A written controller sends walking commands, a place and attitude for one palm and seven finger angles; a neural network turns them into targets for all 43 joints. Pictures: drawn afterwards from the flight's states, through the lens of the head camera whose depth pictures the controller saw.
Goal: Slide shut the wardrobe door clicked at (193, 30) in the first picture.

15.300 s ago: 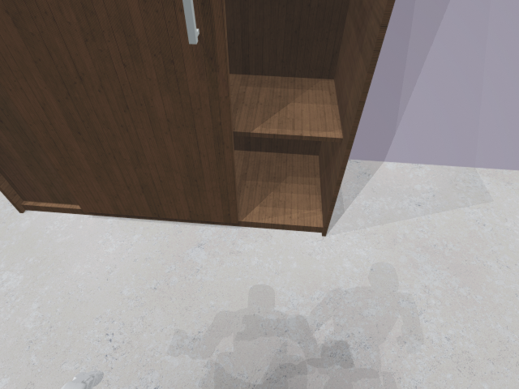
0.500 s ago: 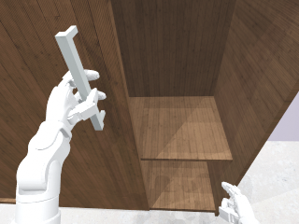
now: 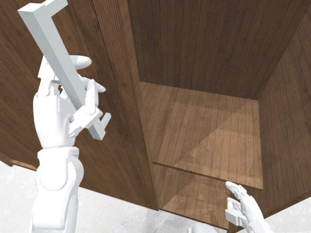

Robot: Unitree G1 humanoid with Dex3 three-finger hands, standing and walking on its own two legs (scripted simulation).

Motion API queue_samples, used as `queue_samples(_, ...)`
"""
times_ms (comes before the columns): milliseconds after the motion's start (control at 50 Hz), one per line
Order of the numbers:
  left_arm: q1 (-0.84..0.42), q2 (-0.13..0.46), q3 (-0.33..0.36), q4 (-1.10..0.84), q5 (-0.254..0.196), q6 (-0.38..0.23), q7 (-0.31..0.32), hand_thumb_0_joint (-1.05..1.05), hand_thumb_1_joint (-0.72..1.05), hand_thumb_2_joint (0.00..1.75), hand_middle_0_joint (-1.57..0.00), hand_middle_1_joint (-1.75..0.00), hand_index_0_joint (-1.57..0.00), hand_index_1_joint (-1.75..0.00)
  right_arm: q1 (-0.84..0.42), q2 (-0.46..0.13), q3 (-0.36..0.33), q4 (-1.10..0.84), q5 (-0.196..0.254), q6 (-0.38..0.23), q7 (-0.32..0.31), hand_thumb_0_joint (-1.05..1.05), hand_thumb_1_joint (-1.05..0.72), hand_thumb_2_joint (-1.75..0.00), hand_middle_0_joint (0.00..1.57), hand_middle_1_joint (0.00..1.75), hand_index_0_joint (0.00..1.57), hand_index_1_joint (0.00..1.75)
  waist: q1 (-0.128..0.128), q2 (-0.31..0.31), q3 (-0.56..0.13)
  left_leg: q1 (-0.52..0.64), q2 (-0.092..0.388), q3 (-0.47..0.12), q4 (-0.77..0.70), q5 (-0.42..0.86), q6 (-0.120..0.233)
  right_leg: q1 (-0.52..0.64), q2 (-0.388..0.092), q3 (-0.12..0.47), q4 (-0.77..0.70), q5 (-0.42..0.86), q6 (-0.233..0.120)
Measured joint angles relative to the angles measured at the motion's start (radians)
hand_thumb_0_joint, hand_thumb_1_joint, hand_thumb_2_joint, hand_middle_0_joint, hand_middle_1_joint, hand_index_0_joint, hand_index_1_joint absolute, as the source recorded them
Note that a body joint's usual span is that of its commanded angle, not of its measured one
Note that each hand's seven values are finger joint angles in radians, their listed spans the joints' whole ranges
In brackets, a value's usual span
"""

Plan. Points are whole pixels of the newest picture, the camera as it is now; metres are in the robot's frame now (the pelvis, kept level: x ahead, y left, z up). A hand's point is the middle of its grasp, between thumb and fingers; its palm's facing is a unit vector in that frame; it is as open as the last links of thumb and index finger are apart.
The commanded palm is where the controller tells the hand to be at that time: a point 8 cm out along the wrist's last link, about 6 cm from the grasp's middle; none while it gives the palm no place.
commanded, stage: step sideways, sliding the door along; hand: left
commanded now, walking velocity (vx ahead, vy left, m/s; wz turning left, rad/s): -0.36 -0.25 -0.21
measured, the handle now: (83, 84) +0.29 +0.16 +0.27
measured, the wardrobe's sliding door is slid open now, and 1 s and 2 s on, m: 0.38 0.18 0.08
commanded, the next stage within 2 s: none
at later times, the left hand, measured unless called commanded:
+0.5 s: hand (183, 128) +0.24 -0.01 +0.24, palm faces +0.17 -0.98 -0.08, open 6.8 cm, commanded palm +0.21 +0.01 +0.24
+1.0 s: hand (228, 140) +0.22 -0.07 +0.25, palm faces +0.08 -1.00 -0.05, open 6.8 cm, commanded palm +0.20 -0.05 +0.25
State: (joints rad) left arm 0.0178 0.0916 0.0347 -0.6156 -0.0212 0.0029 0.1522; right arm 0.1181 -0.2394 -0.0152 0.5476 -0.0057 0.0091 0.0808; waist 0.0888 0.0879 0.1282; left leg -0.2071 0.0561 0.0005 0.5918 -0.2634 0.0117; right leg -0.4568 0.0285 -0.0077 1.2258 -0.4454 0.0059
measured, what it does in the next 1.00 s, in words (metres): steps to the right: right foot, then left foot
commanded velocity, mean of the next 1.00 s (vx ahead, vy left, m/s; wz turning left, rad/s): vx -0.21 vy -0.26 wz -0.23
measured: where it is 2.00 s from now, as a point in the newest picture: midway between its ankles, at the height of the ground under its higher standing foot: outside the picture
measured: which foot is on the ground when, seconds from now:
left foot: down 0.00-0.46, up 0.48-0.60, down 0.62-1.00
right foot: up 0.00-0.14, down 0.16-0.64, up 0.66-0.76, down 0.78-1.00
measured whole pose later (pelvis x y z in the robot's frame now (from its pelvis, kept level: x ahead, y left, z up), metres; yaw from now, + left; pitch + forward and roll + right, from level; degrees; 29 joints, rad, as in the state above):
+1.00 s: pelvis -0.07 -0.17 +0.00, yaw -4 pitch -2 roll +1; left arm -0.10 0.15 0.02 -0.48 -0.06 0.02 0.17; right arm 0.08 -0.17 0.04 0.54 0.01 0.07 0.06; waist 0.04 0.03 0.07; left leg -0.25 0.12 0.08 0.58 -0.28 -0.07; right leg -0.37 0.06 -0.04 0.62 -0.23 -0.04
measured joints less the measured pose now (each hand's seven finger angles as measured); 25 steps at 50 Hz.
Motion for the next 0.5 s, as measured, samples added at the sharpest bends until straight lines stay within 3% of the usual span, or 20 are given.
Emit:
queue_samples(40,-0.006,0.006,0.005,-0.018,-0.002,0.011,-0.005,-0.03,0.72,0.84,-0.55,-1.49,-0.23,-1.28,-0.022,0.016,-0.003,-0.002,0.004,-0.005,-0.003,0.01,-0.91,-0.9,0.2,0.3,0.2,0.3,0.018,-0.021,0.028,0.02,-0.005,-0.002,0.018,-0.052,-0.039,-0.026,-0.052,0.034,-0.099,0.056,0.007)
queue_samples(100,0.011,-0.008,0.012,-0.04,-0.002,0.008,-0.006,-0.04,0.72,0.84,-0.57,-1.49,-0.25,-1.26,-0.036,0.033,0.008,-0.03,0.006,-0.032,-0.005,0.01,-0.91,-0.9,0.2,0.3,0.2,0.3,0.029,0.001,0.057,0.045,0.03,-0.031,0.028,-0.093,-0.085,0.006,-0.076,0.004,-0.32,0.129,0.008)
queue_samples(160,0.006,-0.002,0.019,-0.068,0.001,0.028,-0.01,-0.04,0.71,0.84,-0.6,-1.49,-0.25,-1.23,-0.034,0.056,0.023,-0.062,0.024,-0.057,-0.005,0.01,-0.91,-0.9,0.2,0.3,0.2,0.3,0.017,0.0,0.06,0.0,0.074,-0.017,0.144,-0.11,-0.088,0.097,-0.087,-0.043,-0.548,0.36,0.0)
queue_samples(200,0.012,-0.014,0.012,-0.081,0.009,0.03,-0.015,-0.05,0.71,0.84,-0.61,-1.49,-0.26,-1.2,-0.049,0.052,0.031,-0.054,0.03,-0.072,-0.014,0.01,-0.91,-0.9,0.2,0.3,0.2,0.3,0.0,0.005,0.046,-0.054,0.089,-0.015,0.225,-0.108,-0.062,0.109,-0.085,-0.083,-0.551,0.268,-0.004)
queue_samples(260,0.063,-0.041,-0.031,-0.113,0.016,0.018,-0.007,-0.04,0.71,0.84,-0.59,-1.5,-0.27,-1.18,-0.071,0.03,0.023,-0.04,0.035,-0.086,-0.021,0.01,-0.91,-0.9,0.2,0.3,0.2,0.3,-0.013,0.005,0.009,-0.068,0.052,0.003,0.178,-0.112,-0.034,0.077,-0.078,-0.088,-0.553,0.225,-0.012)
queue_samples(320,0.108,-0.043,-0.077,-0.147,0.017,0.004,-0.01,-0.02,0.72,0.82,-0.56,-1.5,-0.26,-1.18,-0.078,0.019,0.006,-0.054,0.025,-0.073,-0.021,0.01,-0.91,-0.9,0.2,0.3,0.2,0.3,-0.017,-0.023,-0.005,-0.042,0.058,0.033,0.091,-0.117,-0.091,0.041,-0.073,-0.065,-0.535,0.249,-0.004)
queue_samples(360,0.135,-0.029,-0.094,-0.147,0.018,-0.026,-0.009,-0.02,0.73,0.8,-0.54,-1.5,-0.23,-1.18,-0.074,0.013,-0.005,-0.072,0.01,-0.056,-0.015,0.01,-0.91,-0.9,0.2,0.3,0.2,0.3,-0.018,-0.018,-0.01,-0.042,0.075,0.041,0.078,-0.099,-0.107,0.015,-0.053,-0.048,-0.429,0.167,0.003)
queue_samples(400,0.152,-0.016,-0.101,-0.14,0.017,-0.05,-0.012,-0.02,0.74,0.8,-0.52,-1.49,-0.21,-1.17,-0.068,0.013,0.002,-0.087,0.011,-0.043,-0.003,0.01,-0.91,-0.9,0.2,0.3,0.2,0.3,-0.015,-0.007,-0.017,-0.046,0.1,0.041,0.081,-0.093,-0.114,0.038,-0.033,-0.043,-0.422,0.141,0.0)
queue_samples(420,0.151,-0.008,-0.1,-0.139,0.015,-0.053,-0.013,-0.02,0.74,0.79,-0.51,-1.49,-0.19,-1.17,-0.066,0.023,0.016,-0.099,0.014,-0.04,0.003,0.01,-0.91,-0.9,0.19,0.3,0.2,0.3,-0.012,-0.01,-0.021,-0.054,0.109,0.047,0.097,-0.092,-0.115,0.065,-0.031,-0.043,-0.465,0.199,-0.003)
queue_samples(460,0.138,0.0,-0.092,-0.131,0.013,-0.057,-0.013,-0.03,0.75,0.79,-0.5,-1.5,-0.17,-1.15,-0.079,0.045,0.041,-0.105,0.021,-0.036,0.005,0.01,-0.91,-0.9,0.19,0.3,0.2,0.3,-0.016,-0.012,-0.023,-0.087,0.128,0.052,0.147,-0.084,-0.095,0.089,-0.015,-0.05,-0.514,0.16,-0.039)
queue_samples(500,0.127,0.002,-0.093,-0.114,0.009,-0.065,-0.017,-0.03,0.75,0.78,-0.49,-1.5,-0.17,-1.15,-0.103,0.058,0.055,-0.083,0.028,-0.034,-0.001,0.01,-0.91,-0.9,0.19,0.3,0.2,0.3,-0.022,-0.016,-0.023,-0.123,0.097,0.018,0.207,-0.155,-0.065,0.074,-0.011,-0.05,-0.521,0.161,-0.063)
